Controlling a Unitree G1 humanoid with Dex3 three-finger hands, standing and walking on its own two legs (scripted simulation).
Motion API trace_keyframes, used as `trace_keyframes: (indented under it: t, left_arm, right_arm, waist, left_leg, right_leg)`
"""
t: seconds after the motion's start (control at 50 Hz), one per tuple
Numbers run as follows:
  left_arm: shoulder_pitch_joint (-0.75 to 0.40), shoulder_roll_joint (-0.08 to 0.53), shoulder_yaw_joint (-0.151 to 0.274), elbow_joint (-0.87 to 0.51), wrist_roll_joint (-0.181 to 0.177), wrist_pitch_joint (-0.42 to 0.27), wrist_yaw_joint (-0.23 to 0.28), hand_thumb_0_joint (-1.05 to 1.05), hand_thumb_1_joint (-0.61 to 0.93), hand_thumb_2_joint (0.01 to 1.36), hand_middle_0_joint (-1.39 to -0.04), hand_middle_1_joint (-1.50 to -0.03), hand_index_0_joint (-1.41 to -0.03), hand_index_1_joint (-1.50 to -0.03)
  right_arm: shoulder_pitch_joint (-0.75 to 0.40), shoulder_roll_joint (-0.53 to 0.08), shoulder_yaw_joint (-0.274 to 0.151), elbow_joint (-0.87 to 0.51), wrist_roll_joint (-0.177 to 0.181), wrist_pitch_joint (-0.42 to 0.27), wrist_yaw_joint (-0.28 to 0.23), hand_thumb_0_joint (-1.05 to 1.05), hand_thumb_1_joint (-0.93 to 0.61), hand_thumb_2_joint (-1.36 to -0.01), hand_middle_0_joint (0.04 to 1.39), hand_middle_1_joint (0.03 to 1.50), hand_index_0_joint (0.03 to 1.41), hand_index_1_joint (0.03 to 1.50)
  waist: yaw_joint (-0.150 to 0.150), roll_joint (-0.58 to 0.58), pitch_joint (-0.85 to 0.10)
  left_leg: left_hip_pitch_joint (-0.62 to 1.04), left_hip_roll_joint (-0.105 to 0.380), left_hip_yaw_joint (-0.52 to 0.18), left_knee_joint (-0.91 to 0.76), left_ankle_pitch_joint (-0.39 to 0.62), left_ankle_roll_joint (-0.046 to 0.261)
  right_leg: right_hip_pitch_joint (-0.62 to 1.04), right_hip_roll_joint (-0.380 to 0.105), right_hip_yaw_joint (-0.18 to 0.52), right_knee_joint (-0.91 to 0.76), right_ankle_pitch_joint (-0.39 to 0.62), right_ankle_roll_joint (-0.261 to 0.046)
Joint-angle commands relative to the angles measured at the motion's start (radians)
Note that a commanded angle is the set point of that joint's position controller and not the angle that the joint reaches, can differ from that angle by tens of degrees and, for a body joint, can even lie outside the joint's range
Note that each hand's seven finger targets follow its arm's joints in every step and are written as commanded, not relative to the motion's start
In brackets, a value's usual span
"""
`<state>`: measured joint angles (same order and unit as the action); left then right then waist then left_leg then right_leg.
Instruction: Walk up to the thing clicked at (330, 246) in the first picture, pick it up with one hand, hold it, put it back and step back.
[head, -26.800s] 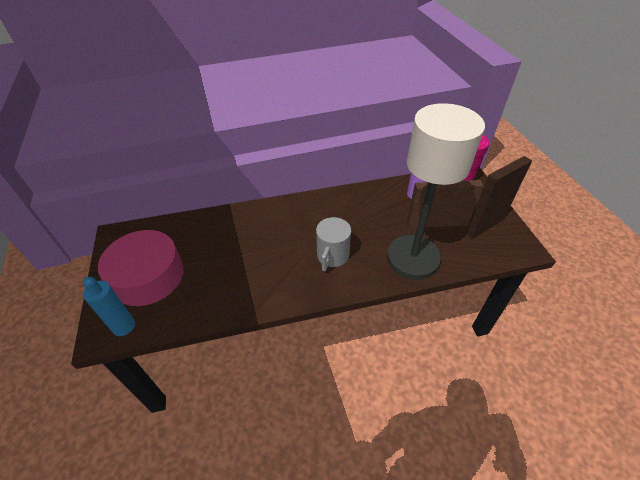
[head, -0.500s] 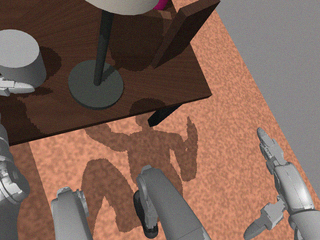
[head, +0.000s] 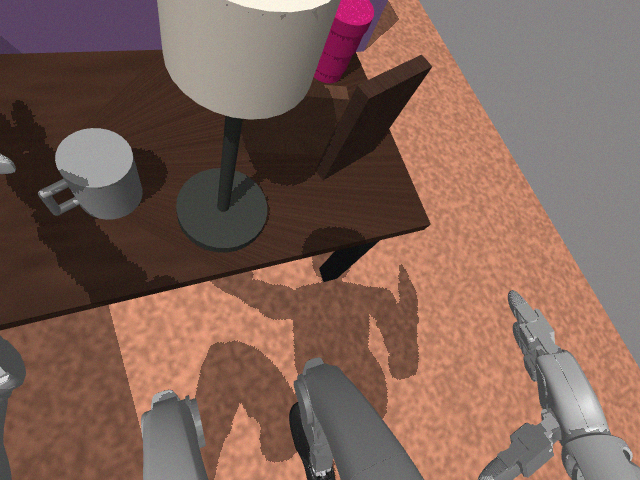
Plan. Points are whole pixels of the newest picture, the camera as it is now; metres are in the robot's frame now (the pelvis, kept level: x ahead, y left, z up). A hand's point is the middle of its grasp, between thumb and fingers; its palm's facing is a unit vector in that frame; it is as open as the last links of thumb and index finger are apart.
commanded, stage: home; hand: left
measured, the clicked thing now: (91, 182) +0.55 +0.18 -0.12
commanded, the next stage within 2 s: none
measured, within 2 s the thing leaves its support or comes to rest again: neither
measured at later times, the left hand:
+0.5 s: hand out of the picture +0.44 +0.34 +0.08, palm faces +0.36 -0.87 -0.35, open 17.4 cm
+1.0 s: hand (46, 466) +0.22 +0.19 +0.06, palm faces +0.18 -0.95 -0.24, open 17.5 cm
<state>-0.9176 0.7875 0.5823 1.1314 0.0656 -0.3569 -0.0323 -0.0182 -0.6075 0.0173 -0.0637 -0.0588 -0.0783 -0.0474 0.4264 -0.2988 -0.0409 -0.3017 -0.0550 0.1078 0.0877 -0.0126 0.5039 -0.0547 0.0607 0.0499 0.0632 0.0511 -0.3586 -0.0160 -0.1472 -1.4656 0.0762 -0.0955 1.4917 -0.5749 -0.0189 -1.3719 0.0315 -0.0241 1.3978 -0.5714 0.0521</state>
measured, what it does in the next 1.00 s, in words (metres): rises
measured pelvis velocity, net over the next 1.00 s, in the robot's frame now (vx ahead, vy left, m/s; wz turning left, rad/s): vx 0.04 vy -0.01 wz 0.06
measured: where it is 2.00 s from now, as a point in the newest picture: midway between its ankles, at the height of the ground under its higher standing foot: outside the picture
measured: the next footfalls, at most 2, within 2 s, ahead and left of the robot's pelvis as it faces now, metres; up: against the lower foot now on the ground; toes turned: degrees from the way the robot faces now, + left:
none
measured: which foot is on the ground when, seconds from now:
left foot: down 0.00-1.00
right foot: down 0.00-1.00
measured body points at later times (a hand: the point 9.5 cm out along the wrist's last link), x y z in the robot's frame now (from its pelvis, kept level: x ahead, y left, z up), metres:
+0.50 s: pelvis +0.03 +0.00 +0.09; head +0.13 +0.05 +0.53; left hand +0.42 +0.39 +0.10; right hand +0.21 -0.21 +0.08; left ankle +0.04 +0.12 -0.57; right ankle +0.04 -0.15 -0.57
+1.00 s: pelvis +0.04 -0.01 +0.11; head +0.08 -0.01 +0.56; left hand +0.21 +0.24 +0.08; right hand +0.22 -0.23 +0.08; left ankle +0.04 +0.12 -0.57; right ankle +0.04 -0.15 -0.57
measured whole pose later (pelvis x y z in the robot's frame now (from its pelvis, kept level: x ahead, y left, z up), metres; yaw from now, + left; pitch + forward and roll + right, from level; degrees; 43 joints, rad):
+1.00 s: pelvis +0.04 -0.01 +0.11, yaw +4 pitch +10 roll +0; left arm 0.38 0.21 0.02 0.15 -0.03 0.04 0.09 -0.01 -0.55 0.05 -0.06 -0.05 -0.06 -0.05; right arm 0.43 -0.20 0.00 0.06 0.04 0.16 -0.05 0.01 -0.90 -0.90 0.20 0.30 0.20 0.30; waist -0.01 0.00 -0.13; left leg -0.67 0.04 -0.01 0.94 -0.45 -0.03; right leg -0.63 -0.02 0.03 0.93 -0.48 0.04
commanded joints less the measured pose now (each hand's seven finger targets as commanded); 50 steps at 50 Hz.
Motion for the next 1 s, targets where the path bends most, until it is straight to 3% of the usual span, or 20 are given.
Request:
trace_keyframes:
  t: [0.0,0.08,0.1,0.12,0.14,0.18,0.2,0.24,0.32,0.38,0.46,0.48,0.56,0.68,0.72,0.74,0.76,0.84,0.88,0.98]
  left_arm:
    - [-0.339,0.262,-0.032,-0.143,0.035,0.063,0.043,0.000,-0.611,0.064,-0.076,-0.076,-0.076,-0.080]
    - [-0.296,0.375,0.015,-0.124,0.064,0.118,0.087,0.000,-0.565,0.080,-0.093,-0.085,-0.094,-0.087]
    - [-0.307,0.395,0.018,-0.141,0.068,0.126,0.095,0.000,-0.485,0.127,-0.063,-0.076,-0.062,-0.076]
    - [-0.319,0.394,0.014,-0.159,0.064,0.129,0.101,0.000,-0.510,0.081,-0.055,-0.062,-0.054,-0.063]
    - [-0.293,0.329,-0.026,-0.075,0.063,0.141,0.100,0.000,-0.507,0.083,-0.055,-0.063,-0.054,-0.063]
    - [-0.313,0.296,-0.052,-0.076,0.061,0.148,0.104,0.000,-0.495,0.090,-0.056,-0.065,-0.055,-0.065]
    - [-0.256,0.271,-0.060,0.003,0.062,0.156,0.104,0.000,-0.477,0.100,-0.058,-0.067,-0.057,-0.068]
    - [-0.230,0.227,-0.092,-0.002,0.059,0.162,0.097,0.000,-0.474,0.102,-0.058,-0.068,-0.057,-0.068]
    - [-0.086,0.178,-0.124,-0.030,0.042,0.200,0.084,0.000,-0.531,0.068,-0.053,-0.058,-0.052,-0.059]
    - [-0.001,0.104,-0.162,-0.203,0.012,0.231,0.074,0.000,-0.565,0.048,-0.049,-0.052,-0.048,-0.053]
    - [0.186,-0.052,-0.246,-0.397,-0.031,0.269,0.075,0.000,-0.574,0.042,-0.048,-0.050,-0.047,-0.051]
    - [0.220,-0.056,-0.240,-0.487,-0.039,0.271,0.081,0.000,-0.568,0.046,-0.049,-0.052,-0.048,-0.052]
    - [0.390,-0.104,-0.270,-0.688,-0.055,0.280,0.112,0.000,-0.580,0.039,-0.049,-0.050,-0.048,-0.051]
    - [0.654,-0.209,-0.309,-0.914,-0.079,0.296,0.146,0.000,-0.533,0.069,-0.058,-0.061,-0.057,-0.062]
    - [0.830,-0.334,-0.383,-0.928,-0.088,0.308,0.142,0.000,-0.556,0.055,-0.055,-0.056,-0.054,-0.057]
    - [0.803,-0.327,-0.386,-0.986,-0.093,0.310,0.144,0.000,-0.568,0.049,-0.054,-0.055,-0.053,-0.056]
    - [0.872,-0.330,-0.381,-1.013,-0.091,0.312,0.148,0.000,-0.567,0.048,-0.053,-0.054,-0.053,-0.055]
    - [1.093,-0.456,-0.488,-1.074,-0.099,0.334,0.136,0.000,-0.564,0.050,-0.054,-0.055,-0.053,-0.055]
    - [1.159,-0.442,-0.488,-1.158,-0.098,0.336,0.135,0.000,-0.565,0.050,-0.053,-0.054,-0.053,-0.055]
    - [1.263,-0.456,-0.512,-1.240,-0.095,0.339,0.131,0.000,-0.582,0.039,-0.049,-0.050,-0.049,-0.050]
  right_arm:
    - [0.061,-0.181,-0.109,-0.148,0.023,0.000,-0.026,0.000,0.504,-0.065,0.051,0.053,0.052,0.053]
    - [0.035,-0.212,-0.130,-0.141,0.033,0.026,-0.033,0.000,0.397,-0.094,0.052,0.053,0.052,0.053]
    - [0.029,-0.208,-0.125,-0.132,0.037,0.034,-0.035,0.000,0.317,-0.174,0.132,0.133,0.132,0.133]
    - [0.042,-0.182,-0.102,-0.095,0.040,0.043,-0.036,0.000,0.237,-0.254,0.123,0.171,0.123,0.171]
    - [0.038,-0.157,-0.068,-0.068,0.039,0.045,-0.033,0.000,0.157,-0.334,0.124,0.173,0.124,0.173]
    - [-0.020,-0.110,-0.004,-0.058,0.044,0.039,-0.031,0.000,-0.003,-0.494,0.132,0.185,0.131,0.185]
    - [-0.040,-0.094,0.026,-0.037,0.042,0.038,-0.030,0.000,-0.083,-0.535,0.137,0.194,0.137,0.194]
    - [-0.054,-0.049,0.090,-0.026,0.041,0.038,-0.021,0.000,-0.243,-0.598,0.148,0.212,0.148,0.212]
    - [0.037,-0.107,0.022,0.043,0.046,0.041,-0.025,0.000,-0.521,-0.682,0.162,0.237,0.162,0.237]
    - [0.048,-0.130,-0.030,0.069,0.063,0.038,-0.031,0.000,-0.628,-0.745,0.173,0.255,0.173,0.255]
    - [0.009,-0.077,0.002,0.121,0.086,0.026,-0.042,0.000,-0.740,-0.810,0.185,0.274,0.185,0.274]
    - [-0.019,-0.074,0.001,0.112,0.089,0.021,-0.051,0.000,-0.786,-0.837,0.190,0.282,0.189,0.282]
    - [-0.050,-0.040,0.017,0.144,0.095,0.014,-0.081,0.000,-0.885,-0.895,0.200,0.299,0.200,0.299]
    - [-0.025,-0.029,0.001,0.212,0.091,0.014,-0.122,0.000,-0.893,-0.901,0.201,0.301,0.201,0.301]
    - [-0.034,-0.019,-0.003,0.187,0.092,0.007,-0.128,0.000,-0.894,-0.901,0.201,0.301,0.201,0.301]
    - [-0.025,-0.029,-0.014,0.210,0.092,0.006,-0.133,0.000,-0.894,-0.901,0.201,0.301,0.201,0.301]
    - [-0.016,-0.021,-0.008,0.220,0.093,0.008,-0.136,0.000,-0.893,-0.901,0.201,0.301,0.201,0.301]
    - [-0.015,-0.023,-0.026,0.198,0.094,0.002,-0.145,0.000,-0.894,-0.901,0.201,0.301,0.201,0.301]
    - [-0.009,-0.010,-0.017,0.199,0.096,0.002,-0.149,0.000,-0.894,-0.901,0.201,0.301,0.201,0.301]
    - [-0.007,-0.008,-0.028,0.166,0.096,-0.005,-0.157,0.000,-0.895,-0.902,0.201,0.301,0.201,0.301]
  waist:
    - [0.085,0.387,-0.597]
    - [0.111,0.297,-0.590]
    - [0.116,0.282,-0.590]
    - [0.133,0.289,-0.576]
    - [0.115,0.266,-0.511]
    - [0.139,0.267,-0.481]
    - [0.141,0.261,-0.447]
    - [0.168,0.262,-0.471]
    - [0.172,0.261,-0.456]
    - [0.194,0.260,-0.466]
    - [0.233,0.227,-0.395]
    - [0.258,0.224,-0.411]
    - [0.305,0.216,-0.344]
    - [0.328,0.182,-0.276]
    - [0.324,0.114,-0.244]
    - [0.321,0.134,-0.212]
    - [0.339,0.127,-0.212]
    - [0.332,0.054,-0.154]
    - [0.350,0.050,-0.140]
    - [0.345,0.008,-0.092]
  left_leg:
    - [0.676,-0.018,0.033,-0.270,0.423,0.004]
    - [0.706,-0.017,0.038,-0.329,0.431,0.011]
    - [0.713,-0.018,0.044,-0.344,0.445,0.013]
    - [0.708,-0.025,0.056,-0.359,0.449,0.015]
    - [0.713,-0.021,0.054,-0.371,0.464,0.014]
    - [0.728,-0.025,0.064,-0.394,0.464,0.014]
    - [0.722,-0.024,0.065,-0.404,0.477,0.013]
    - [0.756,-0.028,0.075,-0.421,0.505,0.013]
    - [0.847,-0.029,0.089,-0.469,0.520,0.008]
    - [0.950,-0.017,0.074,-0.507,0.570,-0.003]
    - [0.958,-0.019,0.071,-0.566,0.529,-0.003]
    - [0.968,-0.020,0.072,-0.586,0.526,-0.007]
    - [0.955,-0.030,0.085,-0.636,0.471,-0.008]
    - [0.972,-0.039,0.105,-0.668,0.459,-0.003]
    - [0.967,-0.041,0.111,-0.679,0.444,0.002]
    - [0.955,-0.045,0.115,-0.686,0.411,0.001]
    - [0.960,-0.046,0.114,-0.688,0.422,0.001]
    - [0.959,-0.048,0.122,-0.693,0.426,0.004]
    - [0.944,-0.056,0.130,-0.687,0.405,0.007]
    - [0.916,-0.066,0.147,-0.677,0.334,0.016]
  right_leg:
    - [0.311,0.029,-0.034,-0.214,0.347,-0.072]
    - [0.426,0.029,-0.030,-0.278,0.366,-0.069]
    - [0.465,0.027,-0.024,-0.295,0.388,-0.068]
    - [0.505,0.023,-0.014,-0.318,0.407,-0.063]
    - [0.478,0.024,-0.018,-0.328,0.411,-0.065]
    - [0.495,0.022,-0.014,-0.355,0.411,-0.062]
    - [0.491,0.022,-0.018,-0.364,0.412,-0.064]
    - [0.530,0.019,-0.018,-0.386,0.441,-0.061]
    - [0.556,0.017,-0.029,-0.435,0.455,-0.062]
    - [0.562,0.021,-0.042,-0.462,0.462,-0.068]
    - [0.616,0.017,-0.042,-0.503,0.435,-0.070]
    - [0.648,0.014,-0.041,-0.513,0.432,-0.072]
    - [0.731,0.002,-0.028,-0.539,0.407,-0.069]
    - [0.800,-0.010,-0.012,-0.562,0.421,-0.062]
    - [0.813,-0.010,-0.015,-0.574,0.419,-0.056]
    - [0.803,-0.014,-0.014,-0.581,0.391,-0.056]
    - [0.817,-0.015,-0.015,-0.578,0.396,-0.057]
    - [0.802,-0.014,-0.022,-0.582,0.401,-0.051]
    - [0.807,-0.021,-0.016,-0.591,0.389,-0.047]
    - [0.781,-0.030,-0.003,-0.604,0.341,-0.035]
